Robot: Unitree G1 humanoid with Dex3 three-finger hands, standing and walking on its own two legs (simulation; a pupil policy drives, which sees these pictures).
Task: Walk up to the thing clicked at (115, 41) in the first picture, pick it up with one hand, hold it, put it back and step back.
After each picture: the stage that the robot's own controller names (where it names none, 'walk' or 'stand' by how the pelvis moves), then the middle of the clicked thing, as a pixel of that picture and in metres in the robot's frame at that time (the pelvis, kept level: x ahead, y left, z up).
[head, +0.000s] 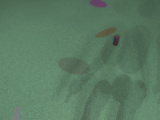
stand; (116, 40) +1.46 -0.40 -0.72
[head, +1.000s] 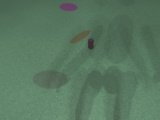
walk; (90, 44) +1.37 +0.00 -0.70
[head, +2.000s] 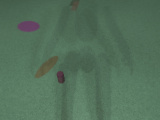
walk; (60, 77) +0.88 +0.27 -0.71
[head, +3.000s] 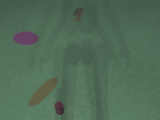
walk; (59, 108) +0.57 +0.19 -0.70
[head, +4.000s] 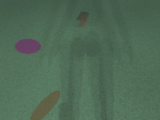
stand; out of the picture +0.41 +0.19 -0.71
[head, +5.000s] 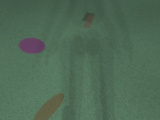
stand; out of the picture +0.37 +0.14 -0.71
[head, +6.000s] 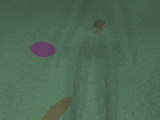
stand; out of the picture +0.39 +0.10 -0.72
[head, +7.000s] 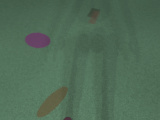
stand; out of the picture +0.41 +0.13 -0.71
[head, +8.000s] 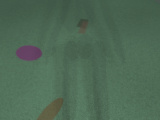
stand; out of the picture +0.39 +0.13 -0.72
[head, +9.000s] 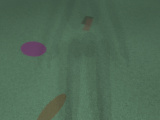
stand; out of the picture +0.41 +0.12 -0.73
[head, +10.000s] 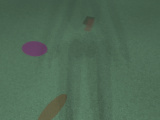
stand; out of the picture +0.41 +0.11 -0.73
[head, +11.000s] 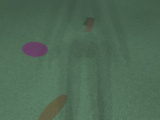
stand; out of the picture +0.41 +0.11 -0.73
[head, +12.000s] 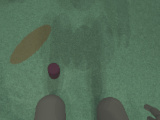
go down; (53, 71) +0.47 +0.14 -0.43
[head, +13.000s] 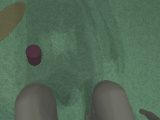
go down; (34, 55) +0.49 +0.18 -0.30
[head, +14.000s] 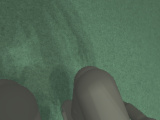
close in; out of the picture +0.47 +0.23 -0.23
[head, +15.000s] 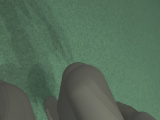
close; out of the picture +0.47 +0.24 -0.23
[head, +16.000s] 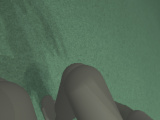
lift; out of the picture +0.44 +0.23 -0.24
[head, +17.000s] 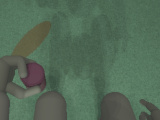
lift; (34, 79) +0.34 +0.18 -0.05
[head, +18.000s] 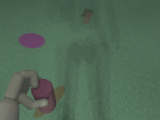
hold; (44, 96) +0.31 +0.15 +0.01
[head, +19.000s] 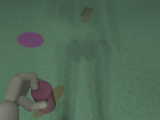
hold; (44, 98) +0.31 +0.15 +0.00
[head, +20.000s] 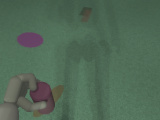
crouch; (43, 99) +0.31 +0.15 -0.01
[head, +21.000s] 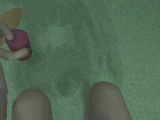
crouch; (20, 46) +0.47 +0.17 -0.09
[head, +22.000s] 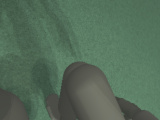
lower; out of the picture +0.45 +0.26 -0.24
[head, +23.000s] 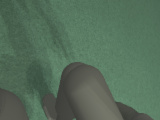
lower; out of the picture +0.46 +0.26 -0.24
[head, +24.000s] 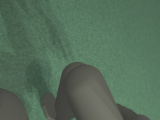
lower; out of the picture +0.46 +0.26 -0.24
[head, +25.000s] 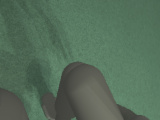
lower; out of the picture +0.46 +0.26 -0.25
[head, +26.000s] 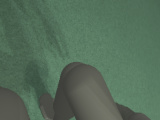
loosen; out of the picture +0.46 +0.24 -0.25
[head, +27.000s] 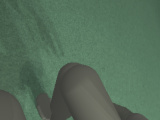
withdraw; out of the picture +0.45 +0.24 -0.25
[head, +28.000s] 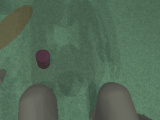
walk; (43, 59) +0.48 +0.17 -0.33
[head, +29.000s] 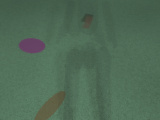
stand; out of the picture +0.40 +0.09 -0.66
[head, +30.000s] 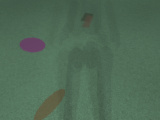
stand; out of the picture +0.42 +0.11 -0.67
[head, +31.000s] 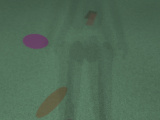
stand; out of the picture +0.41 +0.10 -0.68
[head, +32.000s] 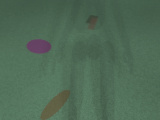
walk; out of the picture +0.43 +0.10 -0.72
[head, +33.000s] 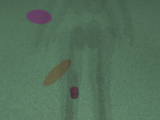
walk; (74, 92) +0.57 +0.08 -0.70
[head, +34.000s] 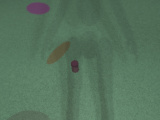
walk; (74, 66) +0.84 +0.12 -0.70
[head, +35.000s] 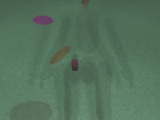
stand; (74, 65) +1.08 +0.12 -0.71
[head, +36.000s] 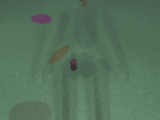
stand; (73, 64) +1.06 +0.12 -0.73
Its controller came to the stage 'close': yes
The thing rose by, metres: 0.71
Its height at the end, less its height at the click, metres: +0.00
